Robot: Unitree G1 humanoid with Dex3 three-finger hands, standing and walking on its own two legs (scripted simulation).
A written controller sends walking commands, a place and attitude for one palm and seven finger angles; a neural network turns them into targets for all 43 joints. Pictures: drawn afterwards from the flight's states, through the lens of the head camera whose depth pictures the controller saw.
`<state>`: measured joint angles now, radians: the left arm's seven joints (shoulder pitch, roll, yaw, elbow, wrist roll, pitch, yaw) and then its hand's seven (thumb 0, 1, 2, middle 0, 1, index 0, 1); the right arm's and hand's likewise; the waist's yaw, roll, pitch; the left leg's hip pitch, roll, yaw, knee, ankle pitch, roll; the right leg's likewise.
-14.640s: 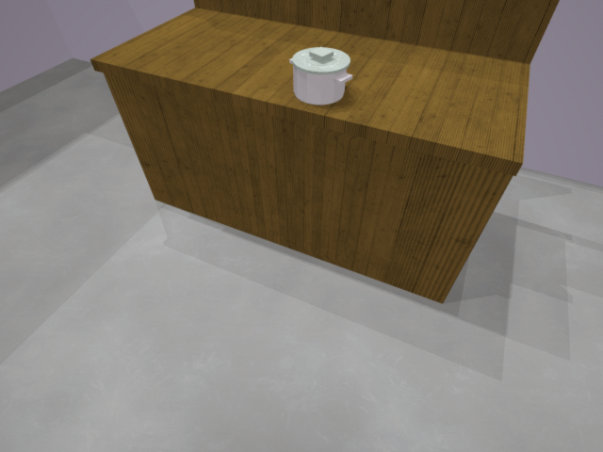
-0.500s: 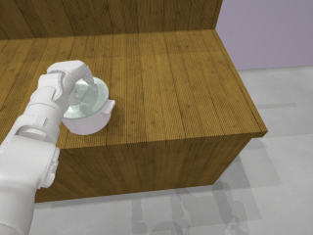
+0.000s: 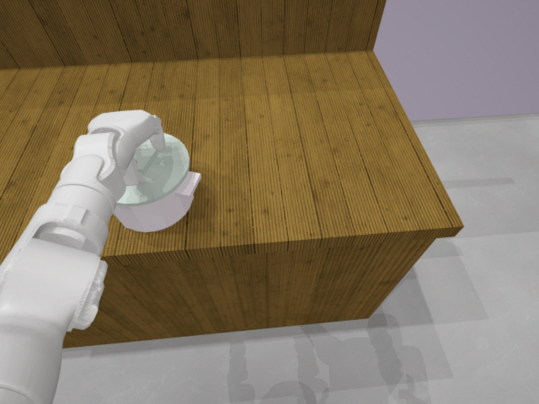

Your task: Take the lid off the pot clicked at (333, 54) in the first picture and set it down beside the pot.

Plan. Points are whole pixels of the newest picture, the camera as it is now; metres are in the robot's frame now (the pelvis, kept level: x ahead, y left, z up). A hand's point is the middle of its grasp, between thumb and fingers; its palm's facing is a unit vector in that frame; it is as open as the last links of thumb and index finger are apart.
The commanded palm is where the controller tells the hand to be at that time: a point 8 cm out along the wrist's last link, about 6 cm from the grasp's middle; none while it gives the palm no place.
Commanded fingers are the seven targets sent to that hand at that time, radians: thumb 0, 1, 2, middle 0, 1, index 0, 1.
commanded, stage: close the fingers and squeeze the knob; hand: left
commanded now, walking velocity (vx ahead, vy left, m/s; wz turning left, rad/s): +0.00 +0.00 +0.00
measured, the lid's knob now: (137, 158) +0.51 +0.20 +0.06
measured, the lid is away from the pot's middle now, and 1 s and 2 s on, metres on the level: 0.01 0.01 0.01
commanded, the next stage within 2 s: lift the lid straight up in 0.98 s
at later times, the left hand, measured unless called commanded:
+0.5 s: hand (130, 161) +0.48 +0.19 +0.08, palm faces -0.39 -0.05 -0.92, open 8.6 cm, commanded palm +0.49 +0.19 +0.14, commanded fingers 0.00 0.29 0.92 -0.61 -1.03 -0.64 -1.04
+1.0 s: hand (131, 161) +0.48 +0.19 +0.08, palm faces -0.39 -0.04 -0.92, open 8.6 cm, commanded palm +0.49 +0.19 +0.14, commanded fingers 0.00 0.49 1.05 -0.74 -1.09 -0.76 -1.09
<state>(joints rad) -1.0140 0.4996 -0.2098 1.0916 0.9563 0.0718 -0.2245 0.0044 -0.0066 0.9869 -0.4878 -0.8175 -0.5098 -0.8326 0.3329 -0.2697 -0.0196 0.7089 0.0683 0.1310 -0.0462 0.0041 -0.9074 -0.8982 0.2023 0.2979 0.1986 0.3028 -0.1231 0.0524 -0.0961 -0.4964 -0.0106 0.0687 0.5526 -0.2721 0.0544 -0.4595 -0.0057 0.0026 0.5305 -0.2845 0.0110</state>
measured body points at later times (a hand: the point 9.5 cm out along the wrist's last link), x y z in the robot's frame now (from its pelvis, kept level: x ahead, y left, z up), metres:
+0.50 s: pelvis +0.01 +0.00 +0.00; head +0.07 -0.01 +0.45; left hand +0.50 +0.19 +0.14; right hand +0.05 -0.28 -0.13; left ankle -0.01 +0.08 -0.73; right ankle -0.02 -0.13 -0.73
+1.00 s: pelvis +0.00 +0.00 +0.00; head +0.06 -0.01 +0.44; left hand +0.50 +0.19 +0.14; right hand +0.01 -0.27 -0.13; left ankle -0.01 +0.08 -0.73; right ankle -0.02 -0.13 -0.73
